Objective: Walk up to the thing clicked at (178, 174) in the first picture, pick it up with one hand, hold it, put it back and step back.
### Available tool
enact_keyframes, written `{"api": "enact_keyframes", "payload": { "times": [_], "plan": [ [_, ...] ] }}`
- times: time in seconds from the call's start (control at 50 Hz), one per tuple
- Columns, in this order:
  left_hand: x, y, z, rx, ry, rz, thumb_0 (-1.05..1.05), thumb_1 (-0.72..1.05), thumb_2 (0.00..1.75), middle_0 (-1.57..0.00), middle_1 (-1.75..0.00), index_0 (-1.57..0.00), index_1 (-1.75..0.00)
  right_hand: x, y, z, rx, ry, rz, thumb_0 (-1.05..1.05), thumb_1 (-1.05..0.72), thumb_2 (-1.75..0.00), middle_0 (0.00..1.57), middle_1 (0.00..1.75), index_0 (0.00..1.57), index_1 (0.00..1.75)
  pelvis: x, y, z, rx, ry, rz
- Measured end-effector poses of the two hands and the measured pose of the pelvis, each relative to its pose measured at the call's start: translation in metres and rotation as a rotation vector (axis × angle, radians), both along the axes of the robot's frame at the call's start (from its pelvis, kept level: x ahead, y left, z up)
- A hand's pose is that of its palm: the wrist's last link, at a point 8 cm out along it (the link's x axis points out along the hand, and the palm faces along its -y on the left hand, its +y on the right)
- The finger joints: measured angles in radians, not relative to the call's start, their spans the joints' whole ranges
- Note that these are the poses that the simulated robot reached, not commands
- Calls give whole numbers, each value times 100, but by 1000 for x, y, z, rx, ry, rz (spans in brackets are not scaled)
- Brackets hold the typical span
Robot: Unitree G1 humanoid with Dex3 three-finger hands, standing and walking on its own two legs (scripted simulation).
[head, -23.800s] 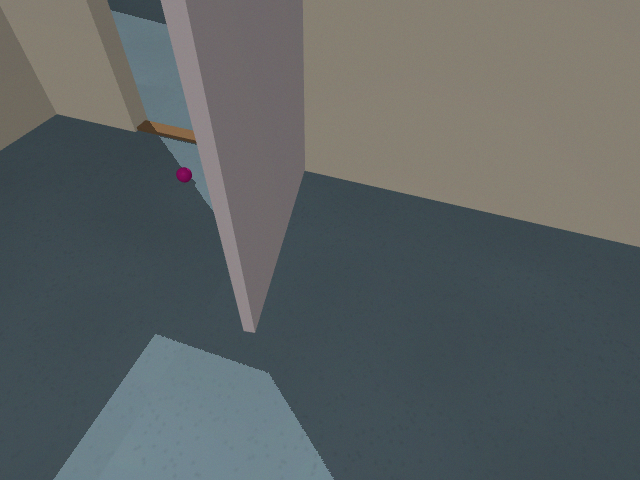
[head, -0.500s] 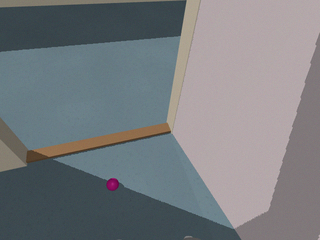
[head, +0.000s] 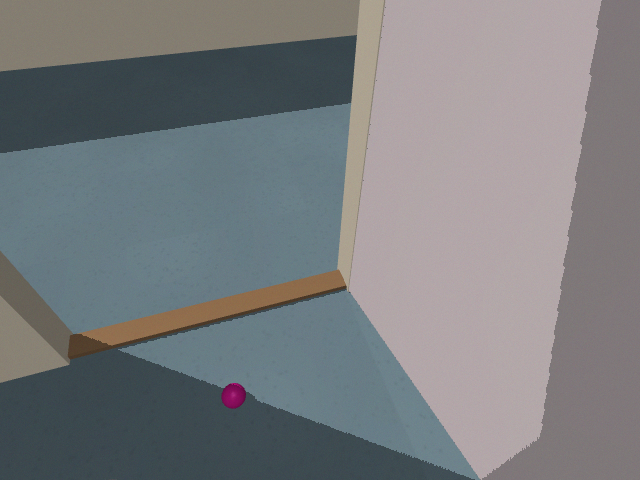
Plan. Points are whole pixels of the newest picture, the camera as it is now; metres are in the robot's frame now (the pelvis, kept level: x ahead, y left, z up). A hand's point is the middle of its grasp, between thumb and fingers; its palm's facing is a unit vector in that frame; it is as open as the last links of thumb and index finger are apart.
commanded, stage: stand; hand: left
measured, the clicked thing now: (233, 395) +0.52 +0.26 -0.74
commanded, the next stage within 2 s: none
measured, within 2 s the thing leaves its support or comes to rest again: neither
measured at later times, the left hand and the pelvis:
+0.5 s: hand out of the picture +0.09 +0.25 -0.15, palm faces -0.01 -0.94 -0.35, open 7.4 cm; pelvis +0.01 -0.01 +0.01, yaw +0 degrees
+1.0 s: hand out of the picture +0.09 +0.25 -0.15, palm faces -0.01 -0.94 -0.35, open 7.4 cm; pelvis +0.01 -0.01 +0.01, yaw +0 degrees
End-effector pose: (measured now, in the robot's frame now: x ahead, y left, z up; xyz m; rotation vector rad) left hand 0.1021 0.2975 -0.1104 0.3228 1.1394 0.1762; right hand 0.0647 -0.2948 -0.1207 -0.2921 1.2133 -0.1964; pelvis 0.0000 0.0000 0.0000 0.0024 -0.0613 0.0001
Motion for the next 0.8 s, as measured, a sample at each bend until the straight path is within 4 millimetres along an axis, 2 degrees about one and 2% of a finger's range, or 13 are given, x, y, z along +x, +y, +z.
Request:
{"api": "enact_keyframes", "payload": {
  "times": [0.18, 0.42, 0.8],
  "plan": [
    [-9, -1, 2, 9, 35, 17, 1, 91, 90, -21, -30, -20, -30, 14, -10, 6, -11, -6, -2, 1, -90, -90, 21, 30, 20, 30, 3, -4, 4, -1, 11, 4],
    [-21, -2, 1, 13, 81, 43, 1, 91, 90, -21, -30, -20, -30, 20, -14, 7, -16, 15, 7, 1, -90, -90, 21, 30, 20, 30, 7, -7, 6, -2, 20, 5],
    [-16, -5, 2, 8, 73, 47, 1, 91, 90, -21, -30, -20, -30, 20, -11, 5, -8, 25, 11, 1, -90, -90, 21, 30, 20, 30, 12, -8, 7, -3, 23, 6]
  ]
}}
